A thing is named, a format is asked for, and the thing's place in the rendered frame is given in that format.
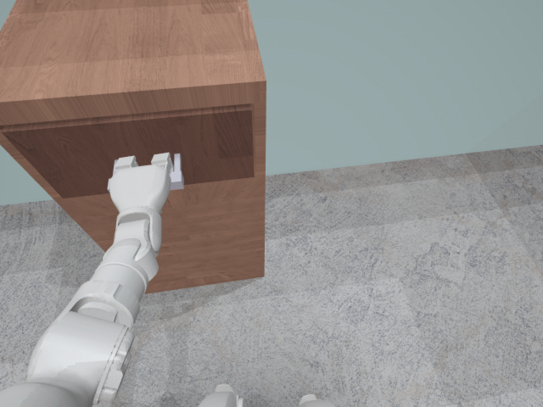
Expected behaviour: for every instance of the drawer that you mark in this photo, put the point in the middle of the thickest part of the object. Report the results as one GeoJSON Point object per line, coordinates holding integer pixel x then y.
{"type": "Point", "coordinates": [76, 157]}

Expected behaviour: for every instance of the right robot shin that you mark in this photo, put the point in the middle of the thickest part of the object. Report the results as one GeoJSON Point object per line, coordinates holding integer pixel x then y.
{"type": "Point", "coordinates": [307, 398]}

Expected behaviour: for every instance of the robot left forearm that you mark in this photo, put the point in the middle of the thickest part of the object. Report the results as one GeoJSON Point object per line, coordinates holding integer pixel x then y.
{"type": "Point", "coordinates": [118, 284]}

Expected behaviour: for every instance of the left robot shin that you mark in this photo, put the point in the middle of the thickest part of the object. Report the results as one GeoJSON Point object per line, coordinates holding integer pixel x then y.
{"type": "Point", "coordinates": [224, 388]}

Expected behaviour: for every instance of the robot left hand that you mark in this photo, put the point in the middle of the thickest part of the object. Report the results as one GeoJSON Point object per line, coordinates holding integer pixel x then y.
{"type": "Point", "coordinates": [145, 186]}

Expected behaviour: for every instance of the robot shin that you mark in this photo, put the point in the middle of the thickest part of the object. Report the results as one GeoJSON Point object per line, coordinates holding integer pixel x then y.
{"type": "Point", "coordinates": [307, 398]}
{"type": "Point", "coordinates": [224, 388]}

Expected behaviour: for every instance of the handle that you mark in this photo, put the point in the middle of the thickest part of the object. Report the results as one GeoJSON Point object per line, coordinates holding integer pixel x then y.
{"type": "Point", "coordinates": [177, 180]}

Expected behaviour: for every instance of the left robot upper arm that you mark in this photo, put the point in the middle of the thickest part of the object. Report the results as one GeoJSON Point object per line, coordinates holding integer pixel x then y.
{"type": "Point", "coordinates": [83, 362]}

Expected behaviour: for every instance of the cabinet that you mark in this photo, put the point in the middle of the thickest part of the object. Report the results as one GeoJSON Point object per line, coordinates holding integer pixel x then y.
{"type": "Point", "coordinates": [75, 59]}

